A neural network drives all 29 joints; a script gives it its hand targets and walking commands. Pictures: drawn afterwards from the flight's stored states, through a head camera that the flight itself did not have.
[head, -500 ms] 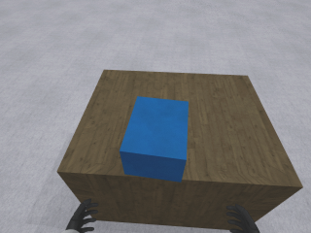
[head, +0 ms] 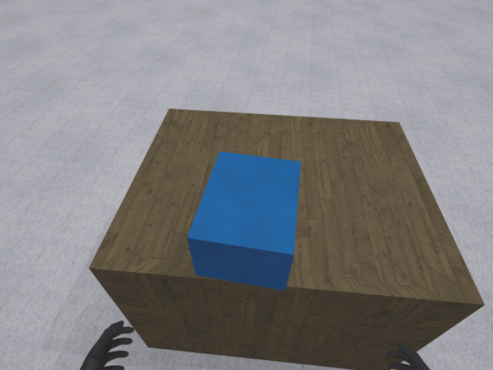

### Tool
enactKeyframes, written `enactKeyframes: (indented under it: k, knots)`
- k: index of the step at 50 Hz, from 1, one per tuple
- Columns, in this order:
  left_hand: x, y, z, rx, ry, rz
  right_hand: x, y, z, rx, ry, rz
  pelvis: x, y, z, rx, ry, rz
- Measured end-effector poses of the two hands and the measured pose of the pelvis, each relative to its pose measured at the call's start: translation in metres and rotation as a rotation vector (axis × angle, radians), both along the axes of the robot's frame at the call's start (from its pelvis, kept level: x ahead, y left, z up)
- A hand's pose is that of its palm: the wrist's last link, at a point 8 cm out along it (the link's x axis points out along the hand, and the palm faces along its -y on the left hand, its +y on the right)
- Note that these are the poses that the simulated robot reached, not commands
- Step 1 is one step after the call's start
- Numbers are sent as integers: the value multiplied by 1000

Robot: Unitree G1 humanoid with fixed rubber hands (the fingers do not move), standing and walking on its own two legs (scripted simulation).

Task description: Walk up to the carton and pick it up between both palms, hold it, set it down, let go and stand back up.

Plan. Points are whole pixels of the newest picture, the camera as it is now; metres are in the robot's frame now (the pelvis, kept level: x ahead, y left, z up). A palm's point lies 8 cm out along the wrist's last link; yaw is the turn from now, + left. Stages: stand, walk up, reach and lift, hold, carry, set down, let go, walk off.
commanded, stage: stand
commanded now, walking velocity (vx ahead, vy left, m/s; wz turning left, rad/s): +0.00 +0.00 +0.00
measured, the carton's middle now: (250, 216) +0.47 +0.02 -0.08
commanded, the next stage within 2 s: none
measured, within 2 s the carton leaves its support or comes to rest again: neither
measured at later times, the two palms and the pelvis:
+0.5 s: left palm out of the picture +0.09 +0.30 -0.10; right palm out of the picture +0.09 -0.27 -0.10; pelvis -0.01 +0.02 +0.00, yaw +0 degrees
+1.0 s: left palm out of the picture +0.05 +0.32 -0.10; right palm out of the picture +0.06 -0.28 -0.11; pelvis -0.02 +0.02 +0.01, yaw +0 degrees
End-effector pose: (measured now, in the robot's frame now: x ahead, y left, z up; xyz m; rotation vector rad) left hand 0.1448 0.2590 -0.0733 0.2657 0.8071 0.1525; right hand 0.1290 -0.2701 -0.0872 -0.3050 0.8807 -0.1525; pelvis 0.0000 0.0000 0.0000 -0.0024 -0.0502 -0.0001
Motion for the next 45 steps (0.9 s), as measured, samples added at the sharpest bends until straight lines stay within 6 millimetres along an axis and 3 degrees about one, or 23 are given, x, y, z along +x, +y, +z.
enactKeyframes:
  k: [5, 10, 23, 45]
  knots:
    - [-17, 31, -2, 64, 49, 24, -14, -18, -7, -33, 76, -21, 2, 3, -3, 2, 12, 4]
    - [-28, 44, -8, 81, 100, 23, -23, -19, -11, -38, 126, -26, 2, 8, -3, 3, 16, 3]
    - [-47, 46, -20, 59, 178, 3, -35, -4, -13, -27, 161, -25, -8, 17, 2, 6, 1, 7]
    - [-100, 57, -30, 61, 331, 59, -68, -12, -18, -33, 269, -56, -22, 18, 7, 3, -6, 8]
